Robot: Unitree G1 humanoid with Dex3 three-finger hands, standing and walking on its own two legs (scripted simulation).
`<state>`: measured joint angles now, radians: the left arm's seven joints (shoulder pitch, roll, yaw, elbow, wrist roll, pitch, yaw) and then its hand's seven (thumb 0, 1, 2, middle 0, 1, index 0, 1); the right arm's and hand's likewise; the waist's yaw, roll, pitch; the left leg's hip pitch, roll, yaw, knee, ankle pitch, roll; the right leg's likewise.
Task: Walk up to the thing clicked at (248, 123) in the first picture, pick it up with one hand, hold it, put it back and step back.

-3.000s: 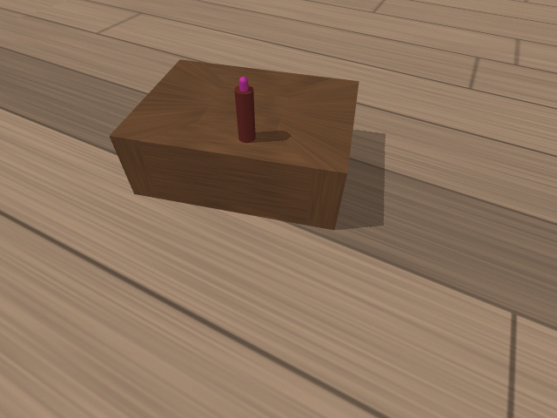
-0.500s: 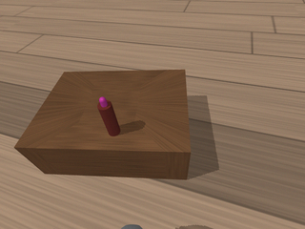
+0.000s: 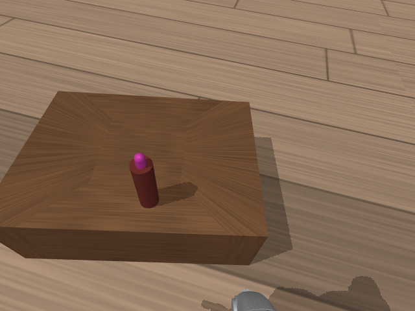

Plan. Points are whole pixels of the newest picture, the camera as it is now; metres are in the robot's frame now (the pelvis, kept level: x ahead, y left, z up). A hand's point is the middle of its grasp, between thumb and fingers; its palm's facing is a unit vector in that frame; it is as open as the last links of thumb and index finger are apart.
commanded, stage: walk up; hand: left
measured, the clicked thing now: (144, 180) +0.56 +0.20 -0.27
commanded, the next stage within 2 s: stand in 1.58 s
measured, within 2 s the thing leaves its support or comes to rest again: neither
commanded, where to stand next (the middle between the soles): +0.11 -0.01 m, yaw -1 degrees
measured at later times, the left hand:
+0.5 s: hand (95, 297) +0.19 +0.24 -0.15, palm faces -0.02 -0.95 -0.32, open 7.4 cm
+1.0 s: hand out of the picture +0.14 +0.26 -0.15, palm faces +0.03 -0.94 -0.33, open 7.4 cm
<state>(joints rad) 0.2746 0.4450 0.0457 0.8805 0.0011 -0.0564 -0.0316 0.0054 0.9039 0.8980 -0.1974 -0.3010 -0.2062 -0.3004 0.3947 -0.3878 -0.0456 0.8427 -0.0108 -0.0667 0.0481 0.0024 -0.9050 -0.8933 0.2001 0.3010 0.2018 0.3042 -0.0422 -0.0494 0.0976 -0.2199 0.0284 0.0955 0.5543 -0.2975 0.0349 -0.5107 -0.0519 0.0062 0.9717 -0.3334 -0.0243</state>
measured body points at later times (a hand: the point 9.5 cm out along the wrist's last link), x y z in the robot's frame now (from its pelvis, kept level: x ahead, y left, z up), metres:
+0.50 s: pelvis +0.05 +0.00 -0.01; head +0.07 +0.00 +0.44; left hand +0.19 +0.29 -0.13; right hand +0.13 -0.31 -0.13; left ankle +0.07 +0.13 -0.73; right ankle +0.13 -0.11 -0.73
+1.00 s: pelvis +0.07 +0.00 +0.00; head +0.09 +0.00 +0.45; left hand +0.14 +0.31 -0.12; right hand +0.17 -0.30 -0.12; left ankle +0.07 +0.13 -0.73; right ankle +0.13 -0.11 -0.73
